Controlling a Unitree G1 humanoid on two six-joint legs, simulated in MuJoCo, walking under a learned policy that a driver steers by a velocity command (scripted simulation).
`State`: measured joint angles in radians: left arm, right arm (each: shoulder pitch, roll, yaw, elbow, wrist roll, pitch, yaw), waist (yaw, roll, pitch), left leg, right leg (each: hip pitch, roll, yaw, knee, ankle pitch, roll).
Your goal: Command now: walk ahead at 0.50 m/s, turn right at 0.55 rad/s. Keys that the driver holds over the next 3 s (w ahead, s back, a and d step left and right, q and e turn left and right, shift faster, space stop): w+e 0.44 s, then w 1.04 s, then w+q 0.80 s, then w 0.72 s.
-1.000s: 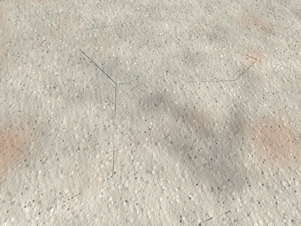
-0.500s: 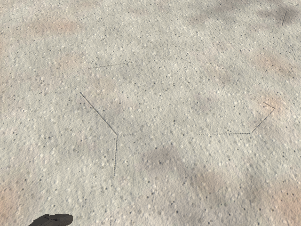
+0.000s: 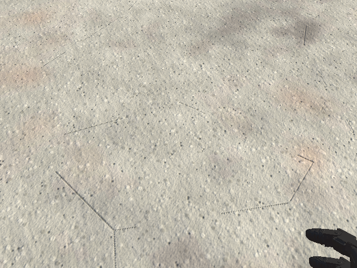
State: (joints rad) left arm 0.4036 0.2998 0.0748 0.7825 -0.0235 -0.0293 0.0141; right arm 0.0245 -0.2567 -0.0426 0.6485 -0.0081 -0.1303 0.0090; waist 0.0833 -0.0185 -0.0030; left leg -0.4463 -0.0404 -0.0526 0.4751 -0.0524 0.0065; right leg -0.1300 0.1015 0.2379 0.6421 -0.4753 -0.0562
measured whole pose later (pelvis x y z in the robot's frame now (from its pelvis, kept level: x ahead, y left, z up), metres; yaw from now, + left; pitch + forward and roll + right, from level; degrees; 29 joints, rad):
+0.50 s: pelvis +0.25 -0.06 -0.01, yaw -18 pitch +2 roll +2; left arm 0.06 0.28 0.06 0.58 -0.02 -0.02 -0.05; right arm 0.35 -0.32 -0.08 0.85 0.02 -0.06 -0.01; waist -0.07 -0.02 0.04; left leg 0.04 0.09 0.23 0.51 -0.48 -0.05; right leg -0.53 -0.01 -0.04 0.60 -0.10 -0.09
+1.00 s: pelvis +0.52 -0.13 +0.00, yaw -22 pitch +3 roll -2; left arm 0.39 0.30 0.06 0.80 -0.02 -0.05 0.00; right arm 0.06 -0.27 -0.03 0.72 0.01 -0.09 0.05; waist 0.07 0.03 0.01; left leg -0.54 0.04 0.00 0.51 0.00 0.03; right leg 0.06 0.05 0.02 0.30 -0.40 -0.03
